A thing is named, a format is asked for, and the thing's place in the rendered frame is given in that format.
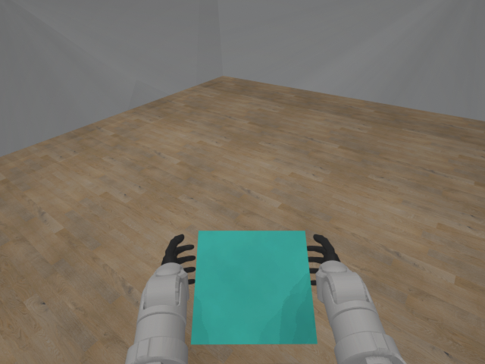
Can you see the carton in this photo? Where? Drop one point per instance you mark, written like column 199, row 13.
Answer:
column 253, row 287

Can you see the robot right forearm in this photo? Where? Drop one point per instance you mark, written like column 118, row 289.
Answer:
column 357, row 329

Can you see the robot left hand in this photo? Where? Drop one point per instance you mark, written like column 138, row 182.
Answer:
column 172, row 251

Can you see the robot left forearm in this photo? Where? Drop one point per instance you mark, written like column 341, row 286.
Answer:
column 161, row 322

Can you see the robot right hand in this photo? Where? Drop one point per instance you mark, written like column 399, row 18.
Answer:
column 326, row 249

